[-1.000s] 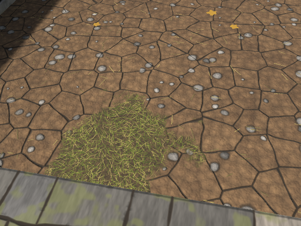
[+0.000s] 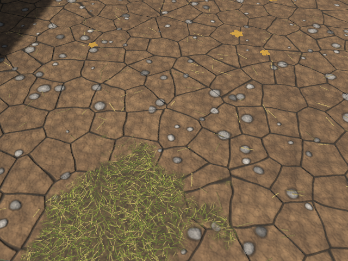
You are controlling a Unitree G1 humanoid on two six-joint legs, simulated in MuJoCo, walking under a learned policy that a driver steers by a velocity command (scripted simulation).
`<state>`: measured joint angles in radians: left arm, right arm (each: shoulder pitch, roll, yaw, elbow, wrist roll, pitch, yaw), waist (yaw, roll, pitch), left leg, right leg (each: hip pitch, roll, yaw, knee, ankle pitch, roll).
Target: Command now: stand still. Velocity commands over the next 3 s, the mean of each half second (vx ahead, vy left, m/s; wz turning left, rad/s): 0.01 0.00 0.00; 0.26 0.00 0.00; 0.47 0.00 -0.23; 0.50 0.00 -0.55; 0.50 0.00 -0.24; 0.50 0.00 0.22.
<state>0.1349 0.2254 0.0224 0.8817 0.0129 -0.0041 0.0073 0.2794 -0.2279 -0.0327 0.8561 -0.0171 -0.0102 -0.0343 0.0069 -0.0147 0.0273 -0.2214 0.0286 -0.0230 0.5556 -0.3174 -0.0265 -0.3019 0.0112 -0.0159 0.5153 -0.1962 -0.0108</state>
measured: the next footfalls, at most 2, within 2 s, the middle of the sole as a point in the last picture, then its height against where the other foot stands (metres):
left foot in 1.26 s outside the picture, level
right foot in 1.80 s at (224, 213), level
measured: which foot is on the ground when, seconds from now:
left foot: down 0.00-0.78, up 0.80-1.00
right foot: down 0.00-1.00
